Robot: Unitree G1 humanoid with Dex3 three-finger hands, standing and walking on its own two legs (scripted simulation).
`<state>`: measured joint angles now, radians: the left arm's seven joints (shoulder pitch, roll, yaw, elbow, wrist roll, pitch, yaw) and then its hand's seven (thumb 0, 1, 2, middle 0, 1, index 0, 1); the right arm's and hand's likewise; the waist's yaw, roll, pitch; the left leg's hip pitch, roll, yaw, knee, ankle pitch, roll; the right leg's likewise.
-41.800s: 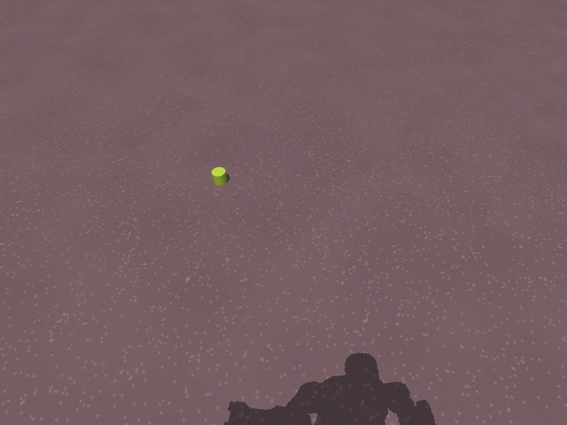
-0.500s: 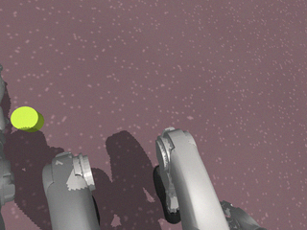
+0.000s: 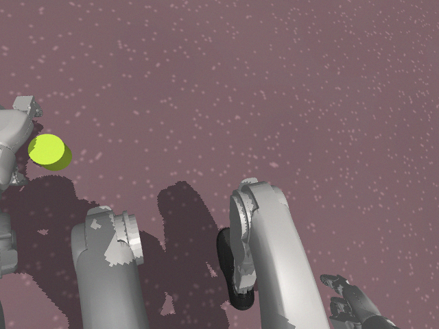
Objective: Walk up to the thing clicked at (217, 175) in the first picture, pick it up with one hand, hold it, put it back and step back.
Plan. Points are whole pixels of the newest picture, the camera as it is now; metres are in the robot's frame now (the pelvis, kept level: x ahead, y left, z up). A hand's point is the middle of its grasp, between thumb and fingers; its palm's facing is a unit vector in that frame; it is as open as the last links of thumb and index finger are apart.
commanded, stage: withdraw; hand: left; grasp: from above
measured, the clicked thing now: (51, 153) +0.49 +0.28 -0.30
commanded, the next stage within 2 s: home in 0.06 s
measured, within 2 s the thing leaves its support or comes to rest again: neither
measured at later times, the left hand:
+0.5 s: hand out of the picture +0.45 +0.31 -0.07, palm faces -0.39 -0.22 -0.89, open 11.9 cm
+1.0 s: hand out of the picture +0.27 +0.23 +0.15, palm faces -0.07 -0.87 -0.48, open 7.4 cm
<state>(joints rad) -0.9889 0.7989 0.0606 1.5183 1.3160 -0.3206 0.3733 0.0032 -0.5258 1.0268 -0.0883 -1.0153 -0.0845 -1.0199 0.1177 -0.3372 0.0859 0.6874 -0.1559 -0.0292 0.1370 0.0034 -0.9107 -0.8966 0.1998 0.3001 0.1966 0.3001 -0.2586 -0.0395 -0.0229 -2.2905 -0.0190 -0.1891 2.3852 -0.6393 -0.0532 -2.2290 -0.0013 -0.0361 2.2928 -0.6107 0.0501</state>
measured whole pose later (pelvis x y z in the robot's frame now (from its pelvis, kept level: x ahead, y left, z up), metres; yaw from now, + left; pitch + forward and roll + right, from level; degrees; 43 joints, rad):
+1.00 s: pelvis +0.02 +0.00 +0.23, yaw +6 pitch +25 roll -4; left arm 0.05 0.34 0.02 0.20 0.21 0.27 0.05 0.01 0.88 0.90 -0.21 -0.30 -0.21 -0.30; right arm 0.07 -0.23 0.01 0.53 0.03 -0.07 -0.02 0.01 -0.91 -0.89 0.20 0.30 0.20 0.30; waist -0.05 0.03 -0.20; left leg -1.49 0.03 -0.10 1.64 -0.60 -0.03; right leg -1.44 -0.04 -0.03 1.59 -0.58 0.04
